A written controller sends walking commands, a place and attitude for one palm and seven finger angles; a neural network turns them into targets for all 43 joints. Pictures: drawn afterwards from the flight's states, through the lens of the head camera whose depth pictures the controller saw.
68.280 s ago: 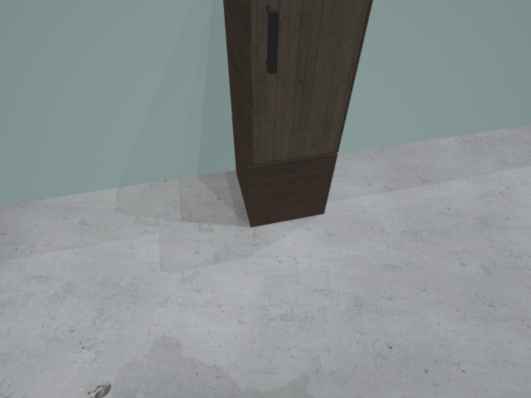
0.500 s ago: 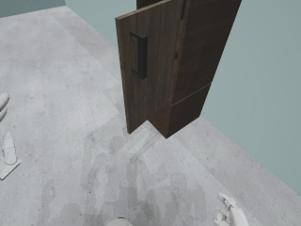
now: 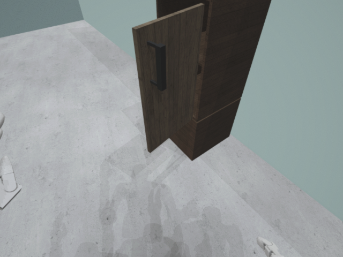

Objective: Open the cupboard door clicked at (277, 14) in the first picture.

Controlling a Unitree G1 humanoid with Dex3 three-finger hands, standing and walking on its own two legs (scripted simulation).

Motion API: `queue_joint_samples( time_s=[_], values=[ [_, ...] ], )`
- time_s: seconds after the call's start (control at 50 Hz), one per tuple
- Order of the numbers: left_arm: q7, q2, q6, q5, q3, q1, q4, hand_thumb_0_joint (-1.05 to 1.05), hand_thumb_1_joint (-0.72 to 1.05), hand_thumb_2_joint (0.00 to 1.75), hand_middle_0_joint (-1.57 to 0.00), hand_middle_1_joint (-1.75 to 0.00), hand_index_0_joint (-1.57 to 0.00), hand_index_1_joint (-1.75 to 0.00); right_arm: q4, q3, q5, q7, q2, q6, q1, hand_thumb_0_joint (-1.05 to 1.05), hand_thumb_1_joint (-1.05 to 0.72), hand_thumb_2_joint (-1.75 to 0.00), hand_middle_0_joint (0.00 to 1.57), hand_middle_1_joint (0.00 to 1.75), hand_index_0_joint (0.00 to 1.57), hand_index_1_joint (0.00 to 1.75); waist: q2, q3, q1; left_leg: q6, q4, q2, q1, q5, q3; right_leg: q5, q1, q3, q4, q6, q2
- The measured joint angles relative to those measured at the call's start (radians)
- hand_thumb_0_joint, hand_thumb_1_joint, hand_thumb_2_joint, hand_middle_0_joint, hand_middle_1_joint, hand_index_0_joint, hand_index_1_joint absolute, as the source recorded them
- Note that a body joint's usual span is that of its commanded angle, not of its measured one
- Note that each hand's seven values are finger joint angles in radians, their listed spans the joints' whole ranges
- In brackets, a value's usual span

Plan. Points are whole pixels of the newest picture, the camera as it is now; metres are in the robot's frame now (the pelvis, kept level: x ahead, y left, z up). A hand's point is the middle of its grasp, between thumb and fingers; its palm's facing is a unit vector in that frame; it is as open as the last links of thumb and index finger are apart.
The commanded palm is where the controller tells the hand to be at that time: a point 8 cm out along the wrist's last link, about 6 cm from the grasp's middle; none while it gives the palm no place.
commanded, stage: stop stepping back and stand still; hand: left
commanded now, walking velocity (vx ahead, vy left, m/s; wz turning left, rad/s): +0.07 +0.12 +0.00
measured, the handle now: (156, 66) +0.67 +0.10 +0.12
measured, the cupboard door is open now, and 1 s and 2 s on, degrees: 100 100 100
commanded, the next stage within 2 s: let the arm hang, fingers relaxed in 0.06 s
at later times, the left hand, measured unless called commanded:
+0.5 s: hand out of the picture +0.04 +0.20 -0.17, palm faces +0.11 -0.97 -0.21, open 6.8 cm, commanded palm none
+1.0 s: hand out of the picture -0.01 +0.22 -0.17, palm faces +0.08 -0.98 -0.20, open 7.4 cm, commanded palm none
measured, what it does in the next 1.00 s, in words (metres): steps on the spot: left foot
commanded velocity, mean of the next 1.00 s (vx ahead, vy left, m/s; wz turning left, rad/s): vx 0.00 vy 0.00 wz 0.00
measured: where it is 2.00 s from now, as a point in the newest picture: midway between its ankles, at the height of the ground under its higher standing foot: outside the picture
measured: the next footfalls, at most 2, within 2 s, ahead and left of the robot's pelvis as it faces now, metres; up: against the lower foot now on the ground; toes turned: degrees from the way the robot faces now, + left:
left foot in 0.16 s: +0.08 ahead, +0.15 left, +0.00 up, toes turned +6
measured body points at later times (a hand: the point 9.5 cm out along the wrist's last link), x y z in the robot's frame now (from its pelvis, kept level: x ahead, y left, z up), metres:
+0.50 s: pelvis -0.01 +0.01 -0.01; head +0.01 +0.01 +0.43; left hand +0.04 +0.25 -0.15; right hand +0.08 -0.21 -0.16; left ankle +0.04 +0.15 -0.74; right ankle +0.01 -0.07 -0.74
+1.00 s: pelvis +0.00 +0.05 +0.00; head +0.00 +0.04 +0.45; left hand -0.01 +0.27 -0.16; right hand +0.00 -0.17 -0.16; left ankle +0.04 +0.15 -0.74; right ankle +0.01 -0.07 -0.74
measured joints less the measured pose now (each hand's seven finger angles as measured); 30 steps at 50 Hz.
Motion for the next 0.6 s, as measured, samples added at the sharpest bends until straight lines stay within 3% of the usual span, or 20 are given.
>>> queue_joint_samples(
  time_s=[0.12,0.16,0.18,0.2,0.26,0.3,0.34,0.38,0.44,0.52,0.6],
  values=[
    [0.016,-0.031,0.023,0.001,-0.021,-0.103,0.146,0.01,0.88,0.9,-0.21,-0.3,-0.22,-0.31,0.004,-0.014,0.006,-0.017,-0.04,-0.009,-0.007,0.01,-0.9,-0.9,0.2,0.3,0.21,0.3,0.025,0.034,0.003,0.023,-0.337,0.03,0.121,0.096,0.043,-0.008,0.027,-0.017,-0.006,0.026,-0.025],
    [0.015,-0.053,0.046,-0.004,-0.045,-0.109,0.134,0.01,0.89,0.9,-0.21,-0.3,-0.21,-0.31,-0.003,-0.021,0.005,-0.019,-0.056,-0.016,-0.017,0.01,-0.9,-0.9,0.2,0.3,0.21,0.3,0.044,0.044,0.002,0.032,-0.462,0.04,0.191,0.157,0.036,-0.033,0.021,-0.024,0.031,0.036,-0.015],
    [-0.002,-0.053,0.041,0.015,-0.07,-0.131,0.172,0.01,0.89,0.9,-0.21,-0.3,-0.21,-0.31,0.015,-0.028,0.001,0.0,-0.066,-0.033,-0.029,0.01,-0.9,-0.9,0.2,0.3,0.21,0.3,0.049,0.037,-0.006,0.022,-0.462,0.037,0.178,0.143,0.025,-0.048,-0.013,-0.035,0.082,0.046,-0.019],
    [-0.029,-0.05,0.066,0.029,-0.112,-0.175,0.251,0.01,0.89,0.9,-0.2,-0.3,-0.21,-0.31,0.034,-0.034,-0.001,0.021,-0.076,-0.028,-0.046,0.01,-0.9,-0.9,0.2,0.3,0.21,0.3,0.048,0.036,-0.009,0.019,-0.435,0.023,0.153,0.127,0.02,-0.073,-0.057,-0.031,0.163,0.056,-0.032],
    [-0.085,-0.097,0.219,0.048,-0.243,-0.295,0.564,0.01,0.9,0.9,-0.2,-0.3,-0.2,-0.3,0.062,-0.024,-0.021,0.049,-0.095,0.033,-0.101,0.01,-0.9,-0.9,0.2,0.3,0.2,0.3,0.064,0.037,-0.026,0.031,-0.401,-0.003,0.11,0.119,0.014,-0.25,-0.193,0.024,0.422,0.082,-0.03],
    [-0.11,-0.141,0.29,0.053,-0.318,-0.341,0.772,0.01,0.9,0.9,-0.19,-0.3,-0.2,-0.3,0.068,-0.012,-0.035,0.053,-0.084,0.056,-0.12,0.01,-0.91,-0.9,0.2,0.3,0.2,0.3,0.066,0.052,-0.041,0.035,-0.405,-0.012,0.106,0.131,0.012,-0.288,-0.233,0.044,0.481,0.086,-0.025],
    [-0.129,-0.181,0.325,0.055,-0.379,-0.353,0.936,0.01,0.9,0.9,-0.19,-0.3,-0.2,-0.3,0.078,0.003,-0.038,0.056,-0.058,0.073,-0.127,0.01,-0.91,-0.9,0.2,0.3,0.2,0.3,0.04,0.072,-0.041,0.03,-0.404,-0.015,0.112,0.135,0.025,-0.238,-0.225,0.047,0.41,0.086,-0.028],
    [-0.143,-0.208,0.328,0.055,-0.425,-0.333,1.056,0.01,0.91,0.9,-0.2,-0.3,-0.2,-0.3,0.096,0.017,-0.029,0.06,-0.023,0.09,-0.121,0.01,-0.9,-0.9,0.2,0.3,0.21,0.3,-0.012,0.082,-0.03,0.017,-0.379,-0.022,0.109,0.122,0.047,-0.095,-0.173,0.054,0.236,0.079,-0.038],
    [-0.132,-0.259,0.313,0.033,-0.425,-0.319,1.209,-0.02,0.96,0.9,-0.2,-0.3,-0.21,-0.3,0.154,0.009,-0.015,0.063,0.007,0.121,-0.096,0.01,-0.91,-0.9,0.2,0.3,0.21,0.3,-0.008,0.103,-0.035,0.004,-0.34,-0.005,0.108,0.059,0.003,-0.026,-0.146,0.012,0.215,0.027,-0.014],
    [-0.13,-0.227,0.294,0.042,-0.421,-0.321,1.324,-0.05,1.0,0.9,-0.21,-0.3,-0.21,-0.3,0.253,-0.001,-0.018,0.059,0.024,0.146,-0.046,0.01,-0.91,-0.9,0.2,0.3,0.21,0.3,0.016,0.103,-0.016,0.007,-0.379,0.017,0.125,0.084,-0.037,0.006,-0.092,-0.03,0.117,0.009,0.011],
    [-0.125,-0.214,0.291,0.038,-0.421,-0.312,1.439,-0.03,0.97,0.9,-0.21,-0.3,-0.21,-0.3,0.332,-0.012,-0.017,0.047,0.017,0.143,-0.017,0.01,-0.92,-0.9,0.2,0.3,0.21,0.3,0.037,0.105,-0.019,-0.001,-0.437,0.028,0.165,0.162,-0.034,0.038,-0.048,-0.025,0.051,0.019,0.022]
  ],
)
